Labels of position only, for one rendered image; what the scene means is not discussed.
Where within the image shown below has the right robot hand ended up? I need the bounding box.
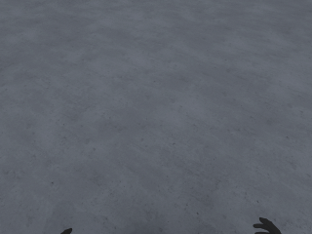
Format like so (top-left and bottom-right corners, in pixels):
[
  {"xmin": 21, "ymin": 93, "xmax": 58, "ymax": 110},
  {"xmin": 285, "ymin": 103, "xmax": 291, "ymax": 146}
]
[{"xmin": 253, "ymin": 217, "xmax": 282, "ymax": 234}]

